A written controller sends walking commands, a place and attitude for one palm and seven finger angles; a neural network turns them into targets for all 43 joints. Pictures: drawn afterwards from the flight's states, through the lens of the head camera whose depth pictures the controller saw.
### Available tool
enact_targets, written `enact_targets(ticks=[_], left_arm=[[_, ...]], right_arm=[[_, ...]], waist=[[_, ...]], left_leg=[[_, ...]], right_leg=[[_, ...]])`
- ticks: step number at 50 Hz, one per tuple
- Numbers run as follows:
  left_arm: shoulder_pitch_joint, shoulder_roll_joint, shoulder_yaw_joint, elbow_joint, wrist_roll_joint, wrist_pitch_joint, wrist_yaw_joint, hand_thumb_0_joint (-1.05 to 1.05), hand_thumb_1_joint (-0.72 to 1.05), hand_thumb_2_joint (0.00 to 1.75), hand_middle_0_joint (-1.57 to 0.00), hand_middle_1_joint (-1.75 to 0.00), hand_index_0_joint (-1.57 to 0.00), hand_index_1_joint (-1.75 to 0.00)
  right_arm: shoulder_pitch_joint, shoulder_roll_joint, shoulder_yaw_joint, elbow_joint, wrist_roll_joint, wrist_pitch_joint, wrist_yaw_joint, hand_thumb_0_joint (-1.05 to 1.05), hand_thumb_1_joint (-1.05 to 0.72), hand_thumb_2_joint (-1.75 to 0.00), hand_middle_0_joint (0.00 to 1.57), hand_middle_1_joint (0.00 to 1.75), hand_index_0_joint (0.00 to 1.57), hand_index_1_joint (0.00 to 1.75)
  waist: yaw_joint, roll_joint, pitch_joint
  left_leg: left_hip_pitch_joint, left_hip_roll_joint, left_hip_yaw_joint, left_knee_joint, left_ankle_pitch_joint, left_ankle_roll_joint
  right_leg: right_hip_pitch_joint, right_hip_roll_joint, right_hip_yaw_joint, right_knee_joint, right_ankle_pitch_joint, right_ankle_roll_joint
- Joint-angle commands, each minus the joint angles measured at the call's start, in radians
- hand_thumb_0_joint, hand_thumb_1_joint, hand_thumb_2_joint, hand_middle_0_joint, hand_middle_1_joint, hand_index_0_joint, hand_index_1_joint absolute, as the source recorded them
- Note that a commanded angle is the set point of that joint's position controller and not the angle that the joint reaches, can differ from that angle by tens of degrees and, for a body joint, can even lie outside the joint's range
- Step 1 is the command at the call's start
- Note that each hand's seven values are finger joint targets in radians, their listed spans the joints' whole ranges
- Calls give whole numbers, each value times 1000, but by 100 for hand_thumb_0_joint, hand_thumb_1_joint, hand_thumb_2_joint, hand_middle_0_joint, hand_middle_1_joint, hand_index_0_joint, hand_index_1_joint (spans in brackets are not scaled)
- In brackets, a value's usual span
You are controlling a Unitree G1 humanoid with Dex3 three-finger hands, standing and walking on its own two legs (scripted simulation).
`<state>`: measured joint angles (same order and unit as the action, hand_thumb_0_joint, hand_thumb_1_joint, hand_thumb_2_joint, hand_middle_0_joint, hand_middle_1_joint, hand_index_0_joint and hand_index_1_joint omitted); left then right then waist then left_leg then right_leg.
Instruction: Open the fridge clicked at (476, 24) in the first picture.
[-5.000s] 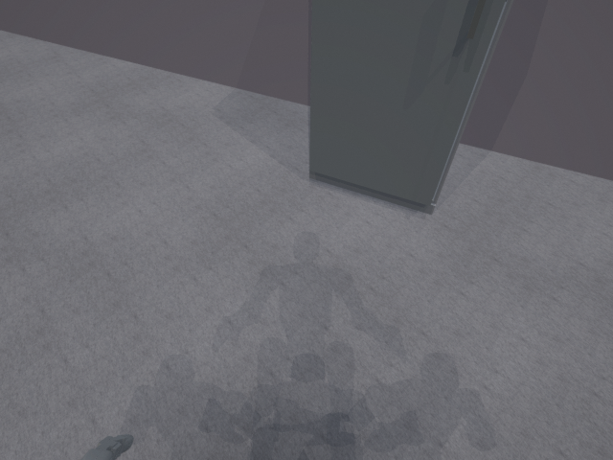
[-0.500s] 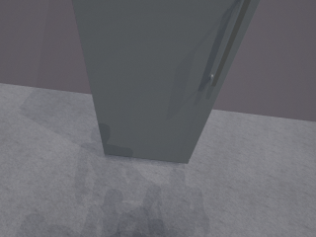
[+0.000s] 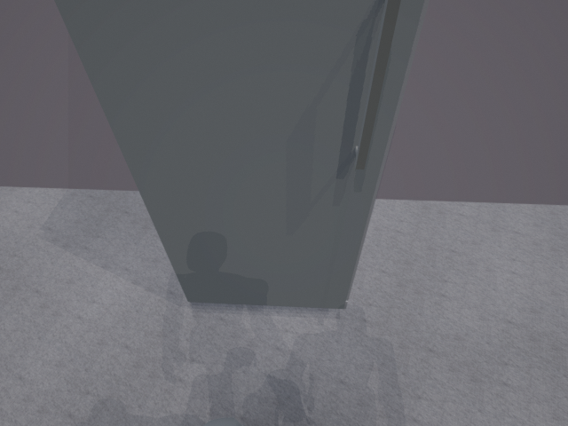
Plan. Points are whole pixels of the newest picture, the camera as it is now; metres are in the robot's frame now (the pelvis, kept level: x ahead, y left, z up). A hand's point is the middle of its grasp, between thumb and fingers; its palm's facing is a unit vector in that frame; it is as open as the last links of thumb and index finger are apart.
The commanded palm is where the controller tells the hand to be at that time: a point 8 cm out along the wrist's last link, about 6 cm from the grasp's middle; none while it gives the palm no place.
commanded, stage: take the last steps up to it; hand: right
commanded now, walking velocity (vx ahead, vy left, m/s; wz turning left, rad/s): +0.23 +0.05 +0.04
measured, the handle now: (372, 88) +0.61 -0.13 +0.18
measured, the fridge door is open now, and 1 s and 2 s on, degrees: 0 0 0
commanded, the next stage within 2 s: come to a stop and stand still in 0.24 s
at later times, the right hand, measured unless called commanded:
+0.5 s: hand (371, 409) +0.20 -0.13 -0.17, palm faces +0.02 +0.97 -0.24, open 7.2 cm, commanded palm none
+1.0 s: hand out of the picture +0.15 -0.14 -0.18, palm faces -0.01 +0.96 -0.28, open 7.4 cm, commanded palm none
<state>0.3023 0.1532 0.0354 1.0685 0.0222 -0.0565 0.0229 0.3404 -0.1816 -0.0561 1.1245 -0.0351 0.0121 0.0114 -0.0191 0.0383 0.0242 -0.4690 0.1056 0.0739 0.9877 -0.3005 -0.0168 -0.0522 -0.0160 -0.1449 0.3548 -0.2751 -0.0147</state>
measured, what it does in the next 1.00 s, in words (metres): walks ahead: left foot, then right foot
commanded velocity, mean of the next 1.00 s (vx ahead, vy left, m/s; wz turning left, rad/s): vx -0.03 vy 0.01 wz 0.00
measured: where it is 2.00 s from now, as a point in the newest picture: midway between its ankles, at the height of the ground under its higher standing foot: outside the picture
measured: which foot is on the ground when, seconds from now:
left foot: up 0.00-0.18, down 0.20-0.64, up 0.66-0.94, down 0.96-1.00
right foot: down 0.00-0.22, up 0.24-0.58, down 0.60-0.96, up 0.98-1.00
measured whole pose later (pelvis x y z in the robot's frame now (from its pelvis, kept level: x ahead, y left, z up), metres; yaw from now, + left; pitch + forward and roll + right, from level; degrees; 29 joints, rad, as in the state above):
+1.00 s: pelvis +0.11 +0.06 -0.02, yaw +2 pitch -1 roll +0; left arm 0.15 0.19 0.06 0.94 0.02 0.04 0.01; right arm 0.25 -0.21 -0.03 0.95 -0.04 0.02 -0.03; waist -0.02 -0.02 0.07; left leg -0.27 0.02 0.02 0.64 -0.34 -0.01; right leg -0.43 -0.06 -0.05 0.70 -0.33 0.01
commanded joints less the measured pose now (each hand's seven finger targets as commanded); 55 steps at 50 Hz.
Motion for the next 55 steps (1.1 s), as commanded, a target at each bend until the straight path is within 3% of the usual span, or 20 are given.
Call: enact_targets(ticks=[1, 6, 9, 10, 11, 12, 15, 19, 26, 29, 31, 33, 40, 44, 45, 46, 47, 49, 52, 55], left_arm=[[95, 122, 22, 4, 0, -13, 11, 0, 90, 90, -20, -30, -20, -30], [103, 142, 32, 27, 10, -1, 9, 0, 90, 90, -20, -30, -20, -30], [107, 127, 28, 38, 1, 4, 4, 0, 90, 90, -20, -30, -20, -30], [127, 80, 21, 30, -8, 0, -5, 0, 90, 90, -20, -30, -20, -30], [143, 51, 14, 0, -16, 3, -6, 0, 90, 90, -20, -30, -20, -30], [115, 83, 22, -2, -15, 12, -1, 0, 90, 90, -20, -30, -20, -30], [52, 47, 26, 10, -5, 24, -10, 0, 90, 90, -20, -30, -20, -30], [114, -3, 4, 43, -5, 54, -6, 0, 90, 90, -20, -30, -20, -30], [6, 38, 9, -6, -16, 72, 2, 0, 90, 90, -20, -30, -20, -30], [19, 78, 20, -13, -11, 68, 4, 0, 90, 90, -20, -30, -20, -30], [2, 164, 31, -43, -4, 59, 12, 0, 90, 90, -20, -30, -20, -30], [-41, 171, 29, -48, 0, 59, 24, 0, 90, 90, -20, -30, -20, -30], [-113, 184, 47, -97, 2, 68, 28, 0, 90, 90, -20, -30, -20, -30], [-105, 187, 56, -88, 3, 71, 14, 0, 90, 90, -20, -30, -20, -30], [-182, 267, 55, -181, -3, 58, 23, 0, 90, 90, -20, -30, -20, -30], [-193, 202, 66, -210, -5, 53, 11, 0, 90, 90, -20, -30, -20, -30], [-154, 111, 54, -214, -2, 62, 5, 0, 90, 90, -20, -30, -20, -30], [-150, 83, 49, -252, -5, 82, -7, 0, 90, 90, -20, -30, -20, -30], [-148, 142, 62, -266, -4, 76, -8, 0, 90, 90, -20, -30, -20, -30], [-53, 93, 43, -235, -7, 64, -12, 0, 90, 90, -20, -30, -20, -30]], right_arm=[[-84, -18, -4, -99, 12, -21, 7, 0, -90, -90, 20, 30, 20, 30], [-156, -20, -7, -135, 15, -31, 7, 0, -90, -90, 20, 30, 20, 30], [20, -73, -24, -78, 8, -52, 1, 0, -90, -90, 20, 30, 20, 30], [129, -166, -44, -46, 1, -68, -11, 0, -90, -90, 20, 30, 20, 30], [206, -251, -58, -33, 15, -69, -17, 0, -90, -90, 20, 30, 20, 30], [156, -232, -52, -42, 25, -66, -24, 0, -90, -90, 20, 30, 20, 30], [-49, -128, -23, -93, 25, -65, -33, 0, -90, -90, 20, 30, 20, 30], [-111, -60, 10, -100, 17, -73, -38, 0, -90, -90, 20, 30, 20, 30], [-87, -130, -13, -100, 14, -31, -56, 0, -90, -90, 20, 30, 20, 30], [-94, -118, -14, -106, 22, -11, -55, 0, -90, -90, 20, 30, 20, 30], [-55, -60, -4, -125, 26, 2, -57, 0, -90, -90, 20, 30, 20, 30], [-68, -62, -3, -122, 26, 16, -60, 0, -90, -90, 20, 30, 20, 30], [-58, -64, -12, -132, 17, 28, -46, 0, -90, -90, 20, 30, 20, 30], [-59, -44, -2, -139, 20, 22, -43, 0, -90, -90, 20, 30, 20, 30], [64, -212, 23, -178, 0, -8, -38, 0, -90, -90, 20, 30, 20, 30], [48, -130, 4, -198, 1, -7, -33, 0, -90, -90, 20, 30, 20, 30], [5, -178, -11, -214, -11, -10, -48, 0, -90, -90, 20, 30, 20, 30], [-51, -202, -2, -272, -14, -7, -57, 0, -90, -90, 20, 30, 20, 30], [-133, -233, -27, -315, -6, -22, -69, 0, -90, -90, 20, 30, 20, 30], [-137, -193, -11, -330, -5, -11, -70, 0, -90, -90, 20, 30, 20, 30]], waist=[[27, -143, 130], [33, -164, 125], [-54, -70, 17], [-95, 132, -85], [-95, 309, -169], [-88, 210, -146], [-16, 32, -1], [51, 49, -1], [10, 92, -49], [30, 58, -34], [14, -180, -53], [20, -284, -34], [24, -156, -96], [39, -227, -107], [-55, -73, -91], [-41, 62, -107], [-9, 260, -92], [12, 99, -80], [35, 194, -23], [65, 103, 23]], left_leg=[[-111, 32, -11, -104, 42, -13], [43, -23, 48, -335, 53, 8], [372, -62, 57, -488, 161, 35], [587, 130, -171, -535, 214, 96], [648, 340, -458, -664, 330, 192], [569, 333, -445, -705, 250, 229], [317, 248, -268, -746, 183, 188], [177, 173, -75, -737, 473, 153], [301, 178, -95, -597, 664, 180], [207, 114, -70, -504, 494, 106], [167, -21, 26, -376, 120, 9], [141, -71, -26, -127, -280, -5], [55, -75, -70, -27, -225, -19], [167, -68, -36, -257, -184, -11], [245, -77, -53, -508, -75, -20], [200, -22, -125, -632, 99, 1], [266, 111, -296, -647, 231, 61], [179, 167, -304, -636, 131, 149], [191, 148, -275, -584, 269, 182], [115, 90, -184, -514, 228, 149]], right_leg=[[-41, -274, 164, -190, 249, -148], [-63, -273, 138, -92, 309, -124], [-146, -187, 64, 181, 350, -59], [-330, -106, -7, 444, 136, -12], [-442, -8, 10, 714, -318, 12], [-450, -44, 112, 822, -325, 0], [-448, -115, 142, 854, -128, 8], [-310, -104, 111, 616, -67, 51], [-251, -51, 84, 290, -27, 68], [-97, -77, 101, 107, 276, 45], [-71, -294, 270, 52, 758, -78], [-120, -349, 333, -32, 806, -172], [-31, -301, 249, 28, 654, -180], [-81, -281, 269, -8, 413, -154], [-111, -219, 262, 103, 350, -99], [-212, -121, 153, 256, 126, -29], [-380, -11, 85, 368, -99, 11], [-378, 3, 128, 534, -195, 17], [-451, -13, 152, 613, -163, -3], [-280, 2, 90, 318, -24, 0]])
